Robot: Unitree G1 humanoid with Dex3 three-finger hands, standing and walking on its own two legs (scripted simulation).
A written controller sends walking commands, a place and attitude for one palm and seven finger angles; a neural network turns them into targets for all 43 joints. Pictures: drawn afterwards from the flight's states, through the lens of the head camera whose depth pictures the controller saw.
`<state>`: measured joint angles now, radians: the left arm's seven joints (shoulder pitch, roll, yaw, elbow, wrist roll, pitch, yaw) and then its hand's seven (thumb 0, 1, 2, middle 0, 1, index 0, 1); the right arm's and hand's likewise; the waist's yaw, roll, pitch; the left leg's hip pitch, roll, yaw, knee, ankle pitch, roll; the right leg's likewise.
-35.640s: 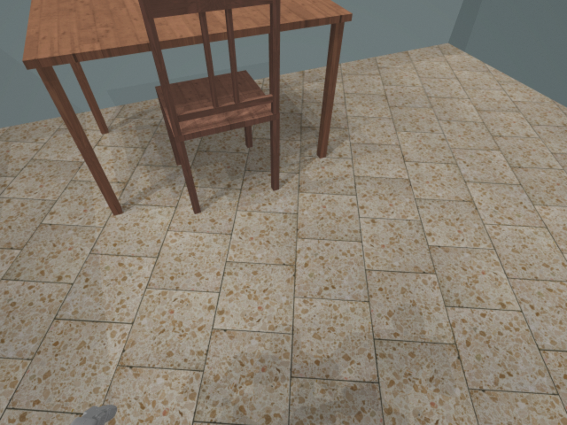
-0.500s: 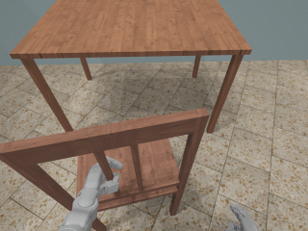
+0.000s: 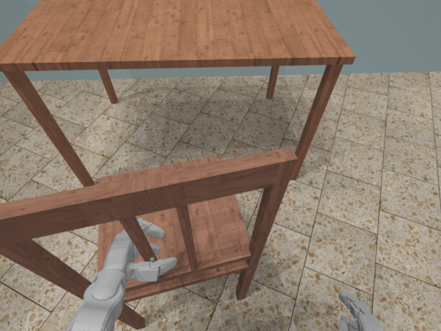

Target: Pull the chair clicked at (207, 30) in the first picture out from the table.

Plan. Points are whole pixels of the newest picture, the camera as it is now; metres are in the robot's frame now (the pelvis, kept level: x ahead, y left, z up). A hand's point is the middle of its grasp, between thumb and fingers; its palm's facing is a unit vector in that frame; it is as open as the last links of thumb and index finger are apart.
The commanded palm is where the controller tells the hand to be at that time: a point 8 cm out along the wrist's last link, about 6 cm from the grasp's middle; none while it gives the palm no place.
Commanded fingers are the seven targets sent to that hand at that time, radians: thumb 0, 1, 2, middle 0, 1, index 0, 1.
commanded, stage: open the thumb and straighten the fingers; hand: left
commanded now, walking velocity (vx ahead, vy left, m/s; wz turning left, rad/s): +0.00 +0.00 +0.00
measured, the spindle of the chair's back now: (146, 251) +0.28 +0.15 -0.06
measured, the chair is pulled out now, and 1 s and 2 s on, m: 0.49 0.49 0.49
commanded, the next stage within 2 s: draw the fingers out of the gap in 0.48 s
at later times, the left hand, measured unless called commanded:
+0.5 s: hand (145, 266) +0.25 +0.15 -0.06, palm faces -0.03 -0.98 -0.19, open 17.1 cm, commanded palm +0.24 +0.20 -0.04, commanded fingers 0.00 -0.55 0.20 0.00 0.00 0.00 0.00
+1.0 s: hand (139, 304) +0.19 +0.15 -0.06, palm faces -0.03 -0.98 -0.18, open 17.5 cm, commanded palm +0.16 +0.20 -0.04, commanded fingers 0.00 -0.55 0.20 0.00 0.00 0.00 0.00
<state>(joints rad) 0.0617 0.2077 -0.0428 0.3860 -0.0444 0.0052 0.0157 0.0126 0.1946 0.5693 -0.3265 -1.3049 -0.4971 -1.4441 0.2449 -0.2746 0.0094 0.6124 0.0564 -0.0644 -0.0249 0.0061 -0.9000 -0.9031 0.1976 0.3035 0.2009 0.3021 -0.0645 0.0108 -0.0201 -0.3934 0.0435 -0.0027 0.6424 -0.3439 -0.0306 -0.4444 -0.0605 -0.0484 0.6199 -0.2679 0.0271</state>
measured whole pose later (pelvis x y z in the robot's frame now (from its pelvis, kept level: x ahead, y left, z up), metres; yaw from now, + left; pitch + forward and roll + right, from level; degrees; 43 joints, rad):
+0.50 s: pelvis +0.03 +0.00 -0.02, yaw +2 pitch +11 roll -1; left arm 0.27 0.20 -0.03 0.07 -0.04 0.15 -0.01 -0.01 -0.53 0.20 -0.06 -0.17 -0.06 -0.18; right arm 0.23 -0.26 0.01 0.51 0.03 -0.13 -0.05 0.01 -0.90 -0.90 0.20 0.30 0.20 0.30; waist -0.03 0.06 -0.11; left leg -0.56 0.04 -0.04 0.85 -0.48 -0.04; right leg -0.60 -0.07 -0.07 0.83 -0.42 0.03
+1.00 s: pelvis +0.01 +0.00 -0.03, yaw +2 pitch +10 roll -1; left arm 0.49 0.22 -0.06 -0.12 -0.03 0.16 -0.01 -0.01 -0.54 0.20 0.00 0.00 -0.01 -0.01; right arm 0.25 -0.24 0.01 0.50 0.04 -0.15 -0.09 0.01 -0.90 -0.90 0.20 0.30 0.20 0.30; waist -0.04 0.05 -0.12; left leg -0.62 0.04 -0.06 0.93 -0.49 -0.04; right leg -0.64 -0.08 -0.09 0.89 -0.42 0.03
